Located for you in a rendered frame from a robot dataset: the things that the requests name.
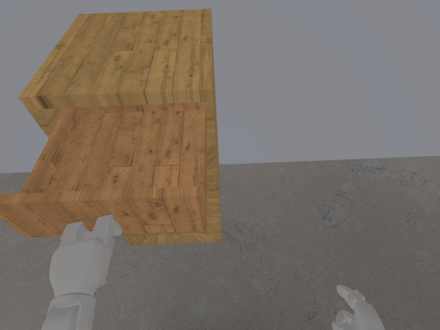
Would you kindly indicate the cabinet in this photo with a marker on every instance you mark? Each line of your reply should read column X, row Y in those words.
column 135, row 58

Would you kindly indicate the robot left hand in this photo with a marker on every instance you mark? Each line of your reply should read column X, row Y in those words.
column 82, row 265

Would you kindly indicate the robot right hand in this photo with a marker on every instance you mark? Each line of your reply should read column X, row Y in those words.
column 365, row 316

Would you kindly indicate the handle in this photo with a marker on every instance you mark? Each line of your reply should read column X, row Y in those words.
column 90, row 235

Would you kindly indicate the drawer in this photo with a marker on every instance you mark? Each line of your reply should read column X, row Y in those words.
column 144, row 164

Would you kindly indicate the left robot forearm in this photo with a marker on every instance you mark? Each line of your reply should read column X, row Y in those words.
column 72, row 311

